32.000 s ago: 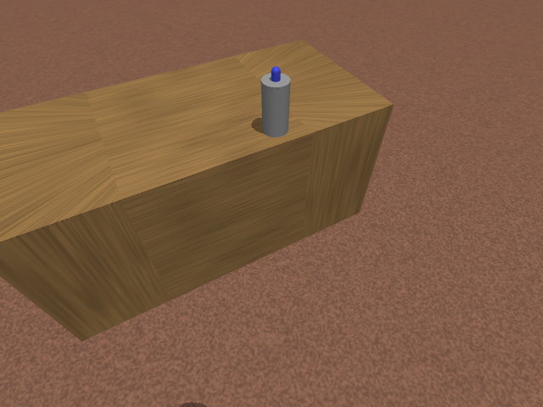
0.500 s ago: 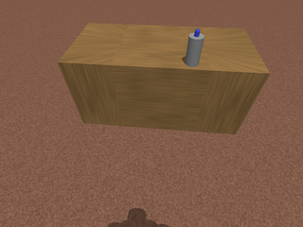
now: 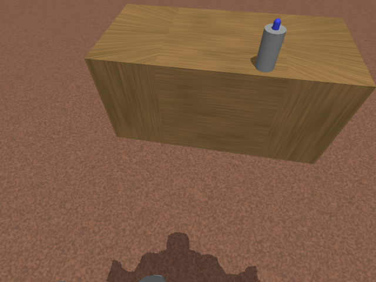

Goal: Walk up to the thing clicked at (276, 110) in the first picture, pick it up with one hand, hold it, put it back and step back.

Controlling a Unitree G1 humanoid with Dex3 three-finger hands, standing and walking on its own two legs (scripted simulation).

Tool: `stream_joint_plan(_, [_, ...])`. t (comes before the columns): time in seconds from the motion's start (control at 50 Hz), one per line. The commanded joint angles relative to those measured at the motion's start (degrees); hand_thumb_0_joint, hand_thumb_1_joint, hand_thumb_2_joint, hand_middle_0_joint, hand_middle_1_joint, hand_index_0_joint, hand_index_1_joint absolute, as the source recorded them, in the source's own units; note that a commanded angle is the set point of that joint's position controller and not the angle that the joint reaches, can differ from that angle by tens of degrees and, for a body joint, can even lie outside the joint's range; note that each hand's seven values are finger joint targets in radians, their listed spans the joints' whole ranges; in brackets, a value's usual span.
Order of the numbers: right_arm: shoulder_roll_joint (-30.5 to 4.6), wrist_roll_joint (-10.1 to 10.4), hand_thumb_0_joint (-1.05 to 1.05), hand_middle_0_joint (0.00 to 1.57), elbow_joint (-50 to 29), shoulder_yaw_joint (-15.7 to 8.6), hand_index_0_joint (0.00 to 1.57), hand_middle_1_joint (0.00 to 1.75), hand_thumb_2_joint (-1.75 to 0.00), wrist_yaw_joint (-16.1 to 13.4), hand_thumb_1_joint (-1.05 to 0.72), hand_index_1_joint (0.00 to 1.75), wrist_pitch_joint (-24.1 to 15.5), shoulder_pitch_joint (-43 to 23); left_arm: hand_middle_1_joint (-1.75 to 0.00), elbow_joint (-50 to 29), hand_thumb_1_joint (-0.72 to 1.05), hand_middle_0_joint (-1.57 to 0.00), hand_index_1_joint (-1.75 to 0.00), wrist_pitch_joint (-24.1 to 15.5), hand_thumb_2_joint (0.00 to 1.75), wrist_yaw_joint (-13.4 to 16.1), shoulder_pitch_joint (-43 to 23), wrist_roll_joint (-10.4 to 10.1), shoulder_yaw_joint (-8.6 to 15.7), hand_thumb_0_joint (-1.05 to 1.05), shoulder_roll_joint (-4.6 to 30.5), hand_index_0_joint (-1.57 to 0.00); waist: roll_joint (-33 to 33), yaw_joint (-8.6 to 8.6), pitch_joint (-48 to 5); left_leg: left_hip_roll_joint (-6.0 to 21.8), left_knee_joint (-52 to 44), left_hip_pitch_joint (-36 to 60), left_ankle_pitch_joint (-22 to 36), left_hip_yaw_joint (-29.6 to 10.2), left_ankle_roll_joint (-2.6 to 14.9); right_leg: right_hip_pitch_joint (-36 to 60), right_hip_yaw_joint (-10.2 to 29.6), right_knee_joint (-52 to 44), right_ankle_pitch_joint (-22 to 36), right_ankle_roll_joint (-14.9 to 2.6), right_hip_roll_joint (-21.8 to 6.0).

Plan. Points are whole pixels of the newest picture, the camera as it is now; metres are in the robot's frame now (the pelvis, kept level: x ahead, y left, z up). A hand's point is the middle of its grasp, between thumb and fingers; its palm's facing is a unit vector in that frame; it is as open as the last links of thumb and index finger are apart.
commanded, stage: step back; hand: right
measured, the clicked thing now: (270, 44) +1.00 -0.26 -0.05
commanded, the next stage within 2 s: stand in 0.12 s
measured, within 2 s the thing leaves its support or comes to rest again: neither
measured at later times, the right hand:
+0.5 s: hand out of the picture +0.10 -0.25 -0.13, palm faces +0.01 +0.94 -0.33, open 7.4 cm
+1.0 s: hand out of the picture +0.05 -0.24 -0.13, palm faces +0.01 +0.95 -0.32, open 7.4 cm
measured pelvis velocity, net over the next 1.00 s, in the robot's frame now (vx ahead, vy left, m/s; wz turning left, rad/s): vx -0.01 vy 0.01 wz -0.02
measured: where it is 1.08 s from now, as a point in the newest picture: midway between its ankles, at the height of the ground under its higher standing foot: outside the picture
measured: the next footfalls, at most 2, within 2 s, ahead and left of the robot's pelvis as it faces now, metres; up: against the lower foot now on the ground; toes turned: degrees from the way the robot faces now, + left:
none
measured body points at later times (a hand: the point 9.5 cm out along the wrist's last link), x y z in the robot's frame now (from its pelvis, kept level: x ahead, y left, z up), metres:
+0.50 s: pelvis +0.01 +0.01 +0.02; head +0.02 +0.01 +0.47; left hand +0.10 +0.31 -0.11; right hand +0.10 -0.30 -0.10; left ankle +0.05 +0.14 -0.72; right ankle -0.02 -0.12 -0.72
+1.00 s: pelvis -0.01 +0.01 +0.02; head +0.00 +0.01 +0.47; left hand +0.06 +0.31 -0.11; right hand +0.05 -0.29 -0.11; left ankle +0.05 +0.14 -0.72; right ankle -0.02 -0.12 -0.72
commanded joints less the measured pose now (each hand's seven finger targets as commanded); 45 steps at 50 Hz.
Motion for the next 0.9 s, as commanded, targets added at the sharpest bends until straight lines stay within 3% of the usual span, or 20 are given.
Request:
stream_joint_plan(0.0, [-15.37, 0.01, 0.00, 0.20, -4.04, -3.26, 0.20, 0.30, -0.90, -1.32, -0.90, 0.30, -0.98, -4.74, -0.30, -1.47, 0.90, -0.20, -0.30, -0.63, 0.90, 0.56, 1.60, -0.36, 1.80, 0.00, 10.88, -0.20, 7.72, 0.35, -11.30, 14.61, -11.94, -0.09, 8.05, -13.06, 12.12, 5.30, 1.56, -3.65, -2.82, -1.41, 1.98])
stream_joint_plan(0.04, [-13.66, 0.10, 0.00, 0.20, -4.05, -2.50, 0.20, 0.30, -0.90, -1.27, -0.90, 0.30, -0.66, -7.45, -0.30, 0.00, 0.90, -0.20, -0.30, -1.28, 0.90, 0.48, 3.40, 0.13, 2.24, 0.00, 12.00, -0.20, 7.22, 1.27, -9.67, 10.16, -8.19, -1.16, 5.95, -8.49, 7.12, 7.07, 3.48, -12.15, 9.55, -1.63, -0.07])
stream_joint_plan(0.06, [-12.20, 0.41, 0.00, 0.20, -3.95, -2.02, 0.20, 0.30, -0.90, -1.24, -0.90, 0.30, -0.78, -7.77, -0.30, 0.49, 0.90, -0.20, -0.30, -1.68, 0.90, 0.60, 3.77, 0.26, 2.56, 0.00, 13.08, -0.20, 4.53, 1.29, -10.05, 7.80, -3.66, -1.25, 8.96, -6.37, 5.16, 7.93, 7.51, -14.32, 14.48, -2.48, -2.18])
stream_joint_plan(0.08, [-11.21, 0.47, 0.00, 0.20, -3.66, -1.88, 0.20, 0.30, -0.90, -1.15, -0.90, 0.30, -0.85, -7.62, -0.30, 0.60, 0.90, -0.20, -0.30, -2.05, 0.90, 0.78, 2.59, 0.50, 2.96, 0.00, 14.57, -0.20, 2.37, 0.42, -10.42, 5.53, -0.44, -1.80, 10.04, -4.41, 3.46, 7.68, 12.38, -16.47, 16.51, -3.94, -5.16])
stream_joint_plan(0.1, [-10.39, 1.16, 0.00, 0.20, -2.51, -1.47, 0.20, 0.30, -0.90, -0.76, -0.90, 0.30, -1.18, -2.29, -0.30, 1.51, 0.90, -0.20, -0.30, -2.09, 0.90, 0.09, -0.51, 0.53, 1.22, 0.00, 13.72, -0.20, 1.40, -3.21, -10.48, 3.59, -5.84, 6.02, 7.57, -4.30, 2.65, 1.98, 13.33, -17.05, 16.42, -4.67, -7.97])
stream_joint_plan(0.12, [-11.25, 0.95, 0.00, 0.20, -0.96, -1.33, 0.20, 0.30, -0.90, -0.65, -0.90, 0.30, -1.68, -1.43, -0.30, 1.28, 0.90, -0.20, -0.30, -2.07, 0.90, -0.33, -2.86, 0.14, 0.98, 0.00, 12.68, -0.20, 1.38, -3.60, -10.36, 5.72, -9.07, 10.26, 9.79, -5.32, 3.45, 0.05, 10.52, -16.41, 14.53, -2.80, -5.43])
stream_joint_plan(0.14, [-12.27, 0.82, 0.00, 0.20, -0.72, -1.58, 0.20, 0.30, -0.90, -0.59, -0.90, 0.30, -2.17, -3.61, -0.30, 1.34, 0.90, -0.20, -0.30, -1.96, 0.90, -0.50, -3.00, -0.23, 0.41, 0.00, 10.95, -0.20, 2.63, -2.53, -11.82, 7.43, -9.33, 11.61, 13.58, -6.78, 4.03, 1.71, 7.55, -16.26, 16.21, -1.65, -2.89])
stream_joint_plan(0.18, [-12.29, 0.66, 0.00, 0.20, -0.59, -1.50, 0.20, 0.30, -0.90, -0.39, -0.90, 0.30, -2.63, -6.00, -0.30, 2.20, 0.90, -0.20, -0.30, -2.05, 0.90, -0.31, -2.79, -0.32, -0.21, 0.00, 10.66, -0.20, 2.10, -1.44, -12.03, 7.92, -8.99, 11.02, 19.00, -6.91, 4.17, 5.61, 5.90, -17.90, 20.57, -0.61, -2.56])
stream_joint_plan(0.22, [-11.02, 0.90, 0.00, 0.20, 0.01, -0.87, 0.20, 0.30, -0.90, -0.45, -0.90, 0.30, -2.74, -5.18, -0.30, 3.04, 0.90, -0.20, -0.30, -2.04, 0.90, -0.41, -4.17, -0.29, -0.04, 0.00, 11.73, -0.20, 0.10, -2.29, -11.25, 7.58, -10.48, 12.50, 22.33, -5.67, 3.34, 6.09, 6.36, -18.19, 24.17, -0.63, -3.12])
stream_joint_plan(0.32, [-11.18, 0.81, 0.00, 0.20, 1.19, -0.73, 0.20, 0.30, -0.90, -0.38, -0.90, 0.30, -2.63, -7.33, -0.30, 4.72, 0.90, -0.20, -0.30, -1.76, 0.90, -0.74, -5.10, -0.10, -0.31, 0.00, 10.95, -0.20, 0.58, -1.78, -8.70, 7.22, -15.00, 12.06, 12.17, -5.40, 2.61, 6.09, 6.62, -23.23, 15.89, -0.49, -3.36])
stream_joint_plan(0.36, [-11.41, 0.87, 0.00, 0.20, 1.48, -0.84, 0.20, 0.30, -0.90, -0.38, -0.90, 0.30, -2.90, -7.81, -0.30, 4.82, 0.90, -0.20, -0.30, -1.86, 0.90, -0.76, -5.55, -0.02, -0.32, 0.00, 11.05, -0.20, 1.24, -1.54, -10.72, 7.32, -15.12, 13.46, 16.78, -5.01, 2.31, 8.26, 6.27, -23.28, 20.17, -0.53, -3.69])
stream_joint_plan(0.4, [-11.38, 0.85, 0.00, 0.20, 1.90, -0.74, 0.20, 0.30, -0.90, -0.39, -0.90, 0.30, -3.02, -7.90, -0.30, 5.45, 0.90, -0.20, -0.30, -1.95, 0.90, -0.78, -5.37, -0.09, -0.33, 0.00, 10.79, -0.20, 1.43, -1.35, -11.02, 7.45, -15.38, 13.90, 16.89, -4.78, 2.25, 8.85, 6.34, -24.09, 20.32, -0.27, -3.80])
stream_joint_plan(0.44, [-11.14, 1.02, 0.00, 0.20, 2.18, -0.70, 0.20, 0.30, -0.90, -0.39, -0.90, 0.30, -2.93, -7.91, -0.30, 5.48, 0.90, -0.20, -0.30, -2.00, 0.90, -0.78, -6.13, 0.04, -0.41, 0.00, 10.86, -0.20, 0.60, -1.69, -11.12, 7.24, -15.79, 14.18, 16.38, -4.46, 1.96, 9.14, 6.32, -25.16, 20.91, -0.16, -4.07])
stream_joint_plan(0.52, [-11.24, 0.86, 0.00, 0.20, 2.92, -0.55, 0.20, 0.30, -0.90, -0.42, -0.90, 0.30, -2.70, -7.74, -0.30, 6.15, 0.90, -0.20, -0.30, -1.67, 0.90, -0.90, -6.44, 0.20, -0.38, 0.00, 10.74, -0.20, 0.95, -1.60, -8.79, 7.16, -18.25, 12.18, 10.28, -4.63, 1.62, 8.36, 6.31, -26.70, 15.47, -0.05, -3.80])
stream_joint_plan(0.6, [-11.27, 0.85, 0.00, 0.20, 3.48, -0.51, 0.20, 0.30, -0.90, -0.38, -0.90, 0.30, -2.85, -7.18, -0.30, 6.27, 0.90, -0.20, -0.30, -1.74, 0.90, -0.96, -6.48, 0.19, -0.36, 0.00, 10.85, -0.20, 0.77, -1.62, -9.93, 7.40, -18.21, 13.21, 12.34, -4.39, 1.55, 9.08, 6.40, -27.03, 17.19, -0.23, -4.12])
stream_joint_plan(0.68, [-11.22, 0.81, 0.00, 0.20, 3.82, -0.44, 0.20, 0.30, -0.90, -0.34, -0.90, 0.30, -2.75, -6.20, -0.30, 6.43, 0.90, -0.20, -0.30, -1.64, 0.90, -0.95, -6.93, 0.20, -0.31, 0.00, 11.10, -0.20, -0.04, -2.19, -8.49, 7.13, -19.36, 12.08, 9.12, -4.40, 1.35, 8.06, 6.45, -27.77, 14.63, -0.09, -3.91])
stream_joint_plan(0.74, [-11.51, 0.57, 0.00, 0.20, 4.20, -0.52, 0.20, 0.30, -0.90, -0.33, -0.90, 0.30, -2.52, -5.68, -0.30, 6.76, 0.90, -0.20, -0.30, -1.26, 0.90, -1.15, -6.38, 0.30, -0.24, 0.00, 11.03, -0.20, 1.12, -2.19, -6.09, 7.12, -21.37, 9.56, 0.53, -5.21, 1.26, 6.42, 6.21, -27.90, 9.20, -0.32, -3.40])
stream_joint_plan(0.8, [-11.96, 0.60, 0.00, 0.20, 4.15, -0.74, 0.20, 0.30, -0.90, -0.29, -0.90, 0.30, -2.55, -6.05, -0.30, 6.74, 0.90, -0.20, -0.30, -1.33, 0.90, -1.20, -5.43, 0.36, -0.25, 0.00, 10.98, -0.20, 0.80, -1.76, -6.76, 7.09, -21.00, 10.53, 0.64, -5.39, 1.37, 5.51, 6.51, -28.34, 8.55, -0.36, -3.52])
stream_joint_plan(0.86, [-11.79, 0.58, 0.00, 0.20, 4.34, -0.67, 0.20, 0.30, -0.90, -0.30, -0.90, 0.30, -2.48, -5.28, -0.30, 6.80, 0.90, -0.20, -0.30, -1.20, 0.90, -1.31, -5.24, 0.45, -0.18, 0.00, 11.04, -0.20, 1.41, -2.08, -6.05, 7.20, -21.91, 9.25, -2.75, -5.99, 1.28, 4.64, 6.45, -27.94, 6.62, -0.42, -3.21])
stream_joint_plan(0.88, [-11.77, 0.53, 0.00, 0.20, 4.40, -0.56, 0.20, 0.30, -0.90, -0.29, -0.90, 0.30, -2.57, -4.53, -0.30, 6.71, 0.90, -0.20, -0.30, -1.18, 0.90, -1.40, -5.30, 0.49, -0.16, 0.00, 11.01, -0.20, 1.61, -2.26, -6.47, 7.40, -22.23, 8.62, -2.42, -6.06, 1.47, 5.94, 6.32, -27.42, 8.38, -0.56, -3.31])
